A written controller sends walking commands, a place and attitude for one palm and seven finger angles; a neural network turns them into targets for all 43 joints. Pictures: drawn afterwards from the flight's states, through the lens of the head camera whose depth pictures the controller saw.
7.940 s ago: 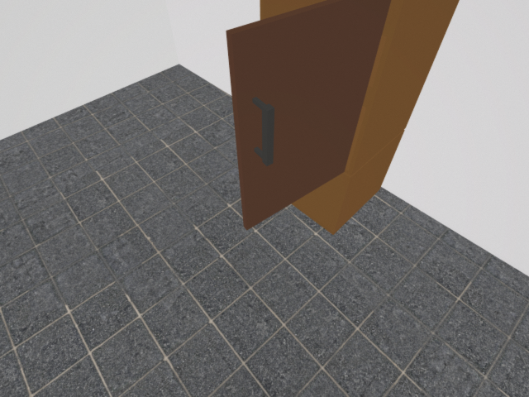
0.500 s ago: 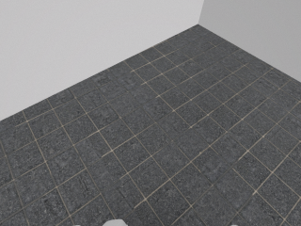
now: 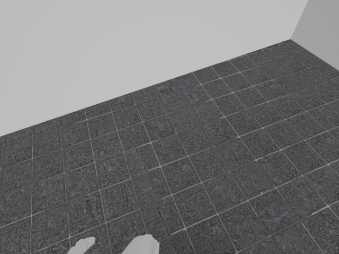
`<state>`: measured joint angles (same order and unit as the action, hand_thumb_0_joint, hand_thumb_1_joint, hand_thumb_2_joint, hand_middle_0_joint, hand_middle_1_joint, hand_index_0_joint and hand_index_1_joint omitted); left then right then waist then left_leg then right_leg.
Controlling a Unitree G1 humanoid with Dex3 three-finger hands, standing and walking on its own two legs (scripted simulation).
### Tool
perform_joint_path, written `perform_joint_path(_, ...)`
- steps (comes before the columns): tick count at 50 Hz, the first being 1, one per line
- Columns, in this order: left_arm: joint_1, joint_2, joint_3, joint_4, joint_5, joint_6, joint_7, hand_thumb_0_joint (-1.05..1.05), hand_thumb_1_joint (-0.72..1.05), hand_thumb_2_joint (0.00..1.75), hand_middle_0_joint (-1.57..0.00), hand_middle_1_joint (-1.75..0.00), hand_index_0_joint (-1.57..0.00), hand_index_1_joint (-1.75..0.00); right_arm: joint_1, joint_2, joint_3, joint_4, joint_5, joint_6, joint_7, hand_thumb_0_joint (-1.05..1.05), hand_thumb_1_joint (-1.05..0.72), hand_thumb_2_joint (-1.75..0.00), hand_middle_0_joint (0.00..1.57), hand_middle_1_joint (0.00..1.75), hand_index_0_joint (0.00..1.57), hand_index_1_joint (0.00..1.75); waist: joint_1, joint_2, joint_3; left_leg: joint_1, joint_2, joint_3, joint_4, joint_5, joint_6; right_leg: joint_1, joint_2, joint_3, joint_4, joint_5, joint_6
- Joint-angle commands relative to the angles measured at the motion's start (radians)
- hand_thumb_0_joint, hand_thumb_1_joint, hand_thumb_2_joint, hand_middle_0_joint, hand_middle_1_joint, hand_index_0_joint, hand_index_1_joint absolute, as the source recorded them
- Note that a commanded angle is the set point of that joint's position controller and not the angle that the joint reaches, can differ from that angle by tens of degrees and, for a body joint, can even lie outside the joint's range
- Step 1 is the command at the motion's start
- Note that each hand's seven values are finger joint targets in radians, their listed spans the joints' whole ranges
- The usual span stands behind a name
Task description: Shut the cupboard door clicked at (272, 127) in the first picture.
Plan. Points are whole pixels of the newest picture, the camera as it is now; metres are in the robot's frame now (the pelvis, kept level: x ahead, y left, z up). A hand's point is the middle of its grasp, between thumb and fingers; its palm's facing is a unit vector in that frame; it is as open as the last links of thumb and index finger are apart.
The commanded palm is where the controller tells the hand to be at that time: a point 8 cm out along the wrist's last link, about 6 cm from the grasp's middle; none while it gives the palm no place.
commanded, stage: walk to a spot facing it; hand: left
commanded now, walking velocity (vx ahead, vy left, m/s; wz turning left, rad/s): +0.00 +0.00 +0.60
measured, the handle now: out of the picture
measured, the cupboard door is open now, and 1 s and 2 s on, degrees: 81 81 81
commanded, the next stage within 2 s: none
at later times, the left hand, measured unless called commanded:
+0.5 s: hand out of the picture +0.03 +0.26 -0.16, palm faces +0.32 -0.91 -0.26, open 7.4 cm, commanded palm none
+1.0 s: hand out of the picture -0.06 +0.18 -0.17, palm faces +0.67 -0.72 -0.20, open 7.4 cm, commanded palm none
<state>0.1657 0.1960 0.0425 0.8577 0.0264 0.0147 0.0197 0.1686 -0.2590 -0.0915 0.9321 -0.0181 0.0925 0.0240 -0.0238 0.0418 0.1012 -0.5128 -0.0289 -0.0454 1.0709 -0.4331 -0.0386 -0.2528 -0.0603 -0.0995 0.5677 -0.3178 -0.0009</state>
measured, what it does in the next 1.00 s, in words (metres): steps on the spot, turning left: left foot, then right foot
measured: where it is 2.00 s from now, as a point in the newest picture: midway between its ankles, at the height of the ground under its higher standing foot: (123, 222)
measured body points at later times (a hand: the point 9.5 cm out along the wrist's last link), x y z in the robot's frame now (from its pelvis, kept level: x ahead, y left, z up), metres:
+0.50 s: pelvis +0.01 +0.02 +0.00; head +0.06 +0.05 +0.45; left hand +0.02 +0.31 -0.14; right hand +0.18 -0.20 -0.13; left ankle +0.00 +0.12 -0.73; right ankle +0.05 -0.13 -0.67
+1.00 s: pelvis +0.07 +0.05 +0.00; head +0.11 +0.09 +0.45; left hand -0.10 +0.22 -0.15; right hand +0.33 -0.08 -0.13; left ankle +0.06 +0.18 -0.71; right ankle +0.07 -0.12 -0.73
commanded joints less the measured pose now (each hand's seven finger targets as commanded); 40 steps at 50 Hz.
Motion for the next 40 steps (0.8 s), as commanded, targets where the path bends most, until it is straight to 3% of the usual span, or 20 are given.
perform_joint_path(1, 0.019, 0.168, 0.037, -0.059, -0.003, -0.030, 0.016, 0.00, 0.90, 0.90, -0.20, -0.30, -0.20, -0.30, -0.056, -0.056, -0.006, -0.087, 0.003, -0.034, 0.009, 0.00, -0.90, -0.90, 0.20, 0.30, 0.20, 0.30, 0.023, -0.243, -0.105, -0.060, 0.062, 0.059, 0.022, 0.003, -0.038, 0.156, -0.259, 0.090, -0.216, 0.487, -0.110)
perform_joint_path(3, 0.082, 0.191, 0.045, -0.032, 0.001, -0.031, 0.015, 0.00, 0.90, 0.90, -0.20, -0.30, -0.20, -0.30, -0.097, -0.035, 0.004, -0.093, 0.007, -0.037, 0.011, 0.00, -0.90, -0.90, 0.20, 0.30, 0.20, 0.30, 0.055, -0.214, -0.124, -0.025, 0.054, 0.099, -0.126, -0.022, -0.041, 0.231, -0.275, 0.061, -0.173, 0.616, -0.112)
perform_joint_path(6, 0.121, 0.231, 0.057, -0.010, 0.003, -0.027, 0.013, 0.00, 0.90, 0.90, -0.20, -0.30, -0.20, -0.30, -0.119, -0.026, 0.015, -0.098, 0.010, -0.045, 0.013, 0.00, -0.90, -0.90, 0.20, 0.30, 0.20, 0.30, 0.076, -0.255, -0.137, 0.042, 0.040, 0.146, -0.286, -0.024, -0.028, 0.251, -0.296, 0.035, -0.126, 0.682, -0.112)
perform_joint_path(8, 0.116, 0.235, 0.063, -0.004, 0.005, -0.023, 0.010, 0.00, 0.90, 0.90, -0.20, -0.30, -0.20, -0.30, -0.097, -0.032, 0.014, -0.099, 0.012, -0.051, 0.011, 0.00, -0.90, -0.90, 0.20, 0.30, 0.20, 0.30, 0.064, -0.270, -0.147, 0.108, 0.032, 0.161, -0.402, 0.013, -0.016, 0.238, -0.300, 0.018, -0.080, 0.670, -0.092)
perform_joint_path(10, 0.090, 0.237, 0.069, -0.009, -0.009, -0.020, 0.004, 0.00, 0.90, 0.90, -0.20, -0.30, -0.20, -0.30, -0.011, -0.070, 0.006, -0.080, 0.006, -0.061, 0.007, 0.00, -0.90, -0.90, 0.20, 0.30, 0.20, 0.30, 0.008, -0.202, -0.185, 0.298, 0.025, 0.161, -0.604, 0.205, 0.005, 0.144, -0.280, -0.049, 0.055, 0.587, -0.030)
perform_joint_path(11, 0.087, 0.205, 0.065, -0.029, -0.016, -0.014, -0.002, 0.00, 0.90, 0.90, -0.20, -0.30, -0.20, -0.30, 0.055, -0.150, -0.015, -0.069, -0.001, -0.070, 0.003, 0.00, -0.90, -0.90, 0.20, 0.30, 0.20, 0.30, -0.031, -0.017, -0.240, 0.503, 0.154, 0.003, -0.652, 0.442, 0.065, -0.048, -0.219, -0.092, 0.232, 0.362, 0.031)
perform_joint_path(12, 0.042, 0.124, 0.040, -0.077, -0.020, -0.010, -0.009, 0.00, 0.90, 0.90, -0.20, -0.30, -0.20, -0.30, 0.139, -0.266, -0.045, -0.058, -0.006, -0.071, -0.005, 0.00, -0.90, -0.90, 0.20, 0.30, 0.20, 0.30, -0.081, 0.287, -0.250, 0.611, 0.440, -0.368, -0.681, 0.862, 0.231, -0.330, -0.074, -0.085, 0.466, -0.339, 0.099)
perform_joint_path(13, -0.037, 0.147, 0.032, -0.100, -0.006, 0.008, 0.002, 0.00, 0.90, 0.90, -0.20, -0.30, -0.20, -0.30, 0.194, -0.263, -0.040, -0.036, 0.000, -0.064, -0.014, 0.00, -0.90, -0.90, 0.20, 0.30, 0.20, 0.30, -0.097, 0.166, -0.243, 0.561, 0.468, -0.356, -0.666, 0.816, 0.281, -0.350, -0.077, 0.046, 0.564, -0.366, 0.080)
perform_joint_path(15, -0.067, 0.133, 0.040, -0.069, -0.012, 0.010, 0.003, 0.00, 0.90, 0.90, -0.20, -0.30, -0.20, -0.30, 0.101, -0.216, -0.030, -0.057, -0.006, -0.068, -0.038, 0.00, -0.90, -0.90, 0.20, 0.30, 0.20, 0.30, -0.061, 0.161, -0.179, 0.441, 0.370, -0.294, -0.693, 0.659, 0.252, -0.368, -0.073, 0.105, 0.622, -0.235, 0.082)
perform_joint_path(18, -0.002, 0.131, 0.044, -0.024, -0.008, 0.018, -0.011, 0.00, 0.90, 0.90, -0.20, -0.30, -0.20, -0.30, -0.008, -0.172, -0.011, -0.083, -0.005, -0.075, -0.039, 0.00, -0.90, -0.90, 0.20, 0.30, 0.20, 0.30, 0.007, 0.095, -0.141, 0.359, 0.269, -0.175, -0.724, 0.525, 0.189, -0.298, -0.052, 0.099, 0.567, -0.100, 0.084)
perform_joint_path(25, -0.033, 0.123, 0.038, -0.054, -0.010, 0.018, -0.008, 0.00, 0.90, 0.90, -0.20, -0.30, -0.20, -0.30, -0.004, -0.179, -0.024, -0.081, -0.011, -0.064, -0.029, 0.00, -0.90, -0.90, 0.20, 0.30, 0.20, 0.30, -0.003, 0.095, -0.132, 0.295, 0.240, -0.256, -0.732, 0.374, 0.196, -0.179, 0.009, 0.080, 0.289, -0.111, 0.077)
perform_joint_path(27, -0.008, 0.118, 0.036, -0.054, -0.014, 0.011, -0.006, 0.00, 0.90, 0.90, -0.20, -0.30, -0.20, -0.30, -0.017, -0.184, -0.029, -0.087, -0.011, -0.060, -0.027, 0.00, -0.90, -0.90, 0.20, 0.30, 0.20, 0.30, 0.005, 0.101, -0.152, 0.278, 0.227, -0.286, -0.702, 0.426, 0.193, -0.096, 0.040, 0.067, 0.180, -0.103, 0.068)
perform_joint_path(29, 0.061, 0.126, 0.041, -0.040, -0.014, -0.002, -0.007, 0.00, 0.90, 0.90, -0.20, -0.30, -0.20, -0.30, -0.037, -0.172, -0.031, -0.098, -0.006, -0.057, -0.026, 0.00, -0.90, -0.90, 0.20, 0.30, 0.20, 0.30, 0.036, 0.108, -0.184, 0.209, 0.190, -0.291, -0.657, 0.293, 0.168, 0.067, 0.056, 0.052, 0.001, -0.024, 0.062)
perform_joint_path(30, 0.110, 0.156, 0.051, -0.026, -0.010, -0.011, -0.006, 0.00, 0.90, 0.90, -0.20, -0.30, -0.20, -0.30, -0.055, -0.148, -0.027, -0.106, 0.000, -0.056, -0.023, 0.00, -0.90, -0.90, 0.20, 0.30, 0.20, 0.30, 0.068, 0.043, -0.187, 0.085, 0.138, -0.268, -0.607, 0.108, 0.130, 0.220, 0.027, 0.076, -0.145, -0.010, 0.052)
perform_joint_path(31, 0.161, 0.237, 0.073, -0.019, 0.006, -0.022, -0.001, 0.00, 0.90, 0.90, -0.20, -0.30, -0.20, -0.30, -0.054, -0.085, -0.018, -0.122, 0.008, -0.057, -0.016, 0.00, -0.90, -0.90, 0.20, 0.30, 0.20, 0.30, 0.101, -0.185, -0.184, -0.154, 0.017, -0.140, -0.398, -0.115, 0.058, 0.391, -0.189, 0.318, -0.318, -0.250, -0.018)
perform_joint_path(32, 0.167, 0.296, 0.077, -0.027, 0.008, -0.018, 0.000, 0.00, 0.90, 0.90, -0.20, -0.30, -0.20, -0.30, -0.098, -0.071, -0.010, -0.152, 0.001, -0.065, -0.009, 0.00, -0.90, -0.90, 0.20, 0.30, 0.20, 0.30, 0.128, -0.362, -0.125, -0.239, -0.049, 0.013, -0.121, -0.191, 0.005, 0.307, -0.416, 0.556, -0.430, -0.364, -0.120)
perform_joint_path(33, 0.121, 0.263, 0.073, -0.041, -0.002, -0.021, 0.005, 0.00, 0.90, 0.90, -0.20, -0.30, -0.20, -0.30, -0.110, -0.109, -0.022, -0.151, -0.008, -0.060, -0.004, 0.00, -0.90, -0.90, 0.20, 0.30, 0.20, 0.30, 0.091, -0.276, -0.081, -0.214, 0.026, -0.027, 0.035, -0.130, 0.012, 0.180, -0.443, 0.530, -0.444, -0.386, -0.144)
perform_joint_path(34, 0.076, 0.233, 0.065, -0.043, -0.004, -0.031, 0.004, 0.00, 0.90, 0.90, -0.20, -0.30, -0.20, -0.30, -0.119, -0.104, -0.023, -0.132, -0.012, -0.057, 0.004, 0.00, -0.90, -0.90, 0.20, 0.30, 0.20, 0.30, 0.068, -0.283, -0.033, -0.222, 0.058, -0.033, 0.117, -0.047, 0.011, 0.128, -0.379, 0.472, -0.437, -0.339, -0.124)
perform_joint_path(36, 0.026, 0.164, 0.045, -0.037, -0.008, -0.054, -0.004, 0.00, 0.90, 0.90, -0.20, -0.30, -0.20, -0.30, -0.078, -0.081, -0.018, -0.097, -0.015, -0.056, 0.022, 0.00, -0.90, -0.90, 0.20, 0.30, 0.20, 0.30, 0.022, -0.221, -0.026, -0.187, 0.091, 0.009, 0.145, 0.105, -0.012, 0.126, -0.282, 0.203, -0.391, -0.067, -0.080)
perform_joint_path(40, 0.128, 0.163, 0.047, 0.024, -0.002, -0.077, -0.005, 0.00, 0.90, 0.90, -0.20, -0.30, -0.20, -0.30, -0.122, -0.031, 0.000, -0.095, -0.007, -0.060, 0.036, 0.00, -0.90, -0.90, 0.20, 0.30, 0.20, 0.30, 0.053, -0.179, -0.047, -0.180, 0.104, 0.081, -0.042, 0.124, -0.022, 0.256, -0.287, 0.051, -0.354, 0.189, -0.082)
